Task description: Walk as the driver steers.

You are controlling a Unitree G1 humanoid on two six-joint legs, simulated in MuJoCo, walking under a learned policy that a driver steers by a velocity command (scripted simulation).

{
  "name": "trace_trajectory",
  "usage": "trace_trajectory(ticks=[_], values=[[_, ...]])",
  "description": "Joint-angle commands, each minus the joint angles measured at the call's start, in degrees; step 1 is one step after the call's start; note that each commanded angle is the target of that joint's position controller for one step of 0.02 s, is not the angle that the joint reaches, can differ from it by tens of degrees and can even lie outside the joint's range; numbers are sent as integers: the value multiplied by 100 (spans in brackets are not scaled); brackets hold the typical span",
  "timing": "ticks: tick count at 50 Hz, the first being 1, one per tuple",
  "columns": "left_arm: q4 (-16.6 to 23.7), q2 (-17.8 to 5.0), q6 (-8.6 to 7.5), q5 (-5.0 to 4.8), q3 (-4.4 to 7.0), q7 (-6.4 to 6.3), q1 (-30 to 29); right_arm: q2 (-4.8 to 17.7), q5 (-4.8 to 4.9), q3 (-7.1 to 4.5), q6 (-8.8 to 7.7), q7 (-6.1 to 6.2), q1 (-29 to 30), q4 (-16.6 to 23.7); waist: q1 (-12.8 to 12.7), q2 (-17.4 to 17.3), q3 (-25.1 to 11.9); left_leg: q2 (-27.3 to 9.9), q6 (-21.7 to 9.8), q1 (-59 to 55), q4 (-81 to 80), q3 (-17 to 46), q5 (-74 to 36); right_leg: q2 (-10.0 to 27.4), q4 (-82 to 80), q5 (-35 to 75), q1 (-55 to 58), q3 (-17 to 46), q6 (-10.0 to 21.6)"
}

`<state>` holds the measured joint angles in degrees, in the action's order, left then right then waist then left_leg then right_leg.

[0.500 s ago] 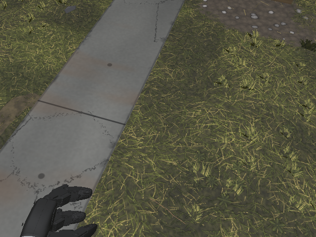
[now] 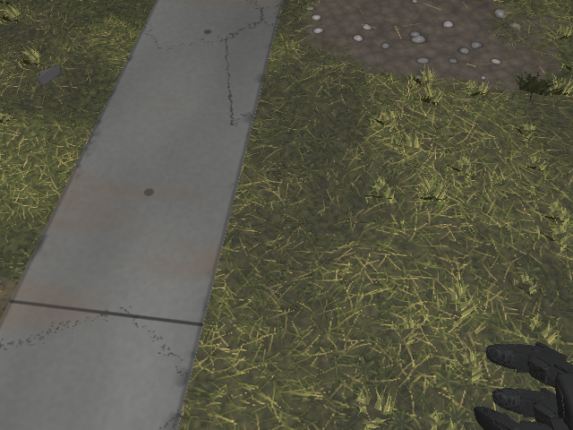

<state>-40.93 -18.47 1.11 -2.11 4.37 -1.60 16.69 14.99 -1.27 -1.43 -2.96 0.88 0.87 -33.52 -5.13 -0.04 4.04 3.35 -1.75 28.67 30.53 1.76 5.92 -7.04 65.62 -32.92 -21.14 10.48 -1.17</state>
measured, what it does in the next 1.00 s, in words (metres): walks ahead, turning right: right foot, then left foot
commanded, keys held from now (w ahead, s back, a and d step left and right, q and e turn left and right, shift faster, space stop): w+e+shift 1.00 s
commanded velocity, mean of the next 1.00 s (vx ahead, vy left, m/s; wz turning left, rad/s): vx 0.84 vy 0.00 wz -0.97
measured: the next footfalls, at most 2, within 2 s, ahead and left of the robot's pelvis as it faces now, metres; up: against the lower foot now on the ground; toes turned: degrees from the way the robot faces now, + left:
right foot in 0.46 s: +0.18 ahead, -0.19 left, +0.00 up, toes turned -30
left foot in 0.84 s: +0.65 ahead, -0.32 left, +0.00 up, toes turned -47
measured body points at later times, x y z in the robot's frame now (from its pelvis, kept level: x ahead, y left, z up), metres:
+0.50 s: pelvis +0.18 -0.11 +0.00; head +0.17 -0.15 +0.44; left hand +0.46 +0.06 -0.05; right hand +0.13 -0.42 -0.13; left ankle +0.14 +0.10 -0.67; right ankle +0.15 -0.18 -0.72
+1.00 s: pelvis +0.51 -0.36 +0.01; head +0.53 -0.38 +0.46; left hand +0.83 -0.28 -0.09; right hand +0.33 -0.61 -0.09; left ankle +0.62 -0.29 -0.72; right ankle +0.38 -0.34 -0.61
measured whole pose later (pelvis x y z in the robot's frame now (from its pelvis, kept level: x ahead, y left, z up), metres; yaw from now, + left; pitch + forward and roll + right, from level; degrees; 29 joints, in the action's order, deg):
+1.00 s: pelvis +0.51 -0.36 +0.01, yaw -56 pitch +1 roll +2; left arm -43.4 -21.5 -1.5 1.9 3.6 2.4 13.0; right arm 18.7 -2.8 -3.6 -2.7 0.8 -14.5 -41.7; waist 0.1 2.6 2.2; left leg -1.5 0.6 15.9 31.5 -8.3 15.5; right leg -1.2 74.5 -16.4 -26.0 2.1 6.8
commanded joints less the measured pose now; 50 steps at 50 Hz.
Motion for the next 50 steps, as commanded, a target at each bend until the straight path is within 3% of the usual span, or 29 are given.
trace_trajectory(ticks=[1, 3, 6, 7, 8, 10, 13, 16, 20, 21, 22, 23, 24, 25, 27, 29, 30, 34, 36, 38, 40, 41, 42, 43, 44, 45, 46, 47, 50], values=[[531, -1048, 92, -45, 268, -13, 304, 734, 95, -278, 109, 116, -644, 252, 475, -844, -1372, -2170, -801, -2604, -1533, 2653, 2934, 932, 1261, 969, -2107, -597, -187], [581, -687, 118, 64, 205, 16, 272, 857, 59, -335, 9, 115, -611, 133, 369, -800, -797, -1737, -593, -1556, -1927, 1676, 2834, 1071, 975, 1063, -1604, -831, -58], [712, -359, -11, 89, 131, 36, -27, 915, 139, -449, -173, 85, -906, -109, 527, -796, -708, -1847, -684, -1738, -2243, 1174, 2876, 1355, 547, 1315, -1816, -888, 91], [926, -288, 54, 740, 34, 342, -472, 1006, -151, -421, -104, 13, -1471, -339, 600, 237, -764, -2064, -729, -1388, -2276, 1097, 2819, 1109, 448, 1521, -1624, -937, 246], [996, -114, 92, 670, 21, 497, -528, 1158, -165, -496, -86, -38, -1483, -403, 496, -172, -727, -2138, -685, -1524, -2299, 913, 2881, 1153, 336, 1659, -1795, -882, 311], [959, -274, 143, 501, 47, 629, -484, 1154, -82, -500, -82, -96, -1359, -390, 417, -626, -693, -2260, -569, -1613, -2391, 575, 2959, 1216, 183, 1965, -1982, -841, 306], [1053, -392, 173, 431, 38, 671, -726, 1235, -40, -518, -89, -105, -1405, -430, 410, -739, -486, -2403, -398, -1566, -2503, 55, 2938, 1315, -416, 2085, -1832, -900, 263], [1129, -397, 158, 394, -4, 727, -968, 1404, -80, -559, -62, -69, -1356, -454, 421, -843, -325, -2341, -175, -1428, -2555, -676, 2915, 1303, -1410, 1667, -1039, -1346, 412], [1113, -451, 82, 384, -11, 700, -1089, 1501, -128, -570, 123, -86, -1552, -583, 534, -803, -38, -2397, -134, -1759, -2006, -1209, 2873, 1034, -2537, 1065, -275, -2007, 754], [869, -403, 33, 397, 3, 640, -540, 1481, -92, -553, 178, -105, -1515, -607, 232, -459, -135, -2210, -109, -1554, -1114, -1564, 2307, 766, -2923, 1253, 483, -2152, 856], [337, -593, -40, 405, 124, 526, 665, 1286, -147, -480, 208, -127, -1597, -625, -265, 443, -544, -1726, -55, -1213, 1049, -2061, 639, 277, -3184, 853, 1648, -2035, 963], [109, -925, -103, 326, 175, 432, 1522, 654, -269, -257, 207, -175, -1210, -361, -589, 1745, -498, -1320, 119, 655, 3449, -1970, 1717, 1177, -3663, -50, 2566, -180, 1249], [433, -1587, -108, 170, 264, 312, 1246, 404, -240, -165, 123, -239, -576, 415, -391, 2775, -570, -316, 435, 3053, 4595, -916, 2863, 1926, -5008, -596, 3290, 2896, 1938], [498, -1529, -138, 240, 293, 230, 1243, 797, -314, -208, 12, -262, -127, 561, -578, 1557, -526, -608, 442, 3627, 4938, -213, 2548, 2410, -5574, -320, 3521, 3428, 2136], [410, -1162, -211, 374, 199, 147, 1030, 1013, -257, -211, -107, -302, -407, 283, -98, 398, -269, -1016, 421, 3063, 4287, -72, 1654, 2197, -5170, 266, 2828, 2428, 1980], [398, -828, -344, 295, 50, 159, 763, 1058, -286, -203, 8, -343, -626, 93, 234, 233, 64, -1129, 460, 2140, 3590, -88, 1246, 1630, -5401, 1023, 1865, 1605, 1748], [394, -890, -396, 285, 66, 148, 647, 983, -254, -175, 96, -362, -604, 157, 347, 510, -6, -1024, 543, 1951, 3311, -143, 1134, 1584, -5624, 954, 1686, 1628, 1869], [150, -894, -546, 250, 123, 197, 661, 749, -92, -56, 156, -382, 226, 329, 327, 69, 264, -689, 640, 1347, 1700, -331, 159, 1071, -5695, 2871, 1375, 949, 1786], [-10, -1013, -592, 196, 177, 189, 776, 614, -28, 12, 138, -387, 549, 441, 195, 240, 142, -513, 537, 664, 901, -388, -404, 1127, -5725, 3756, 1351, 958, 1673], [-136, -1062, -624, 141, 199, 177, 753, 694, 33, -16, 125, -327, 526, 461, 242, 320, 8, -428, 359, -48, 474, -297, -748, 1307, -5644, 4605, 1513, 1065, 1516], [-179, -1254, -630, 142, 246, 176, 554, 991, 32, -156, 108, -182, -487, 172, 693, 326, -604, -105, 196, -1641, 354, -354, -210, 1167, -4614, 6533, 1568, 925, 1195], [-185, -1412, -619, 207, 283, 201, 357, 1243, 58, -296, 97, -57, -1673, -118, 1321, 248, -1208, -78, 140, -3001, 498, -438, 247, 1016, -3250, 6934, 1208, 815, 1054], [-151, -1271, -653, 286, 248, 221, 92, 1478, 17, -440, 102, 92, -3017, -430, 2007, 195, -1749, -524, 97, -4511, 666, -211, 844, 686, -1623, 6249, 294, 703, 956], [55, -178, -699, 269, -12, 211, 223, 1901, -253, -550, 23, 178, -3825, -571, 1925, -1420, -2362, -2064, -61, -5670, 2, 1823, 3684, -5, 767, 1911, -1084, 350, 919], [321, -27, -673, 74, -159, 231, 691, 1976, -313, -533, 11, 90, -2846, -350, 1091, -2603, -2554, -2970, -246, -5210, -1779, 4957, 4919, -154, 1593, 540, -1930, 115, 923], [111, -431, -557, 244, -117, 194, 414, 1334, -244, -451, 39, 51, -1818, -150, 875, -1629, -1527, -2780, -411, -4145, -1857, 4518, 5211, 393, 1745, 1282, -2119, -123, 943], [47, -598, -475, 359, -80, 257, 200, 946, -198, -369, 51, 29, -1570, -159, 802, -836, -1036, -2616, -512, -3417, -1702, 3486, 4419, 703, 1493, 1671, -1986, -347, 902], [10, -561, -405, 416, -78, 338, -18, 803, -206, -338, 36, 12, -1660, -310, 786, -380, -736, -2405, -482, -2928, -1681, 2656, 3363, 899, 1279, 1764, -1828, -418, 846], [312, -150, -178, 458, -201, 557, -641, 562, -81, -240, -148, -62, -2041, -854, 631, -370, -39, -2155, -314, -2151, -2023, 1040, 1847, 1293, 991, 1828, -1989, -472, 738]])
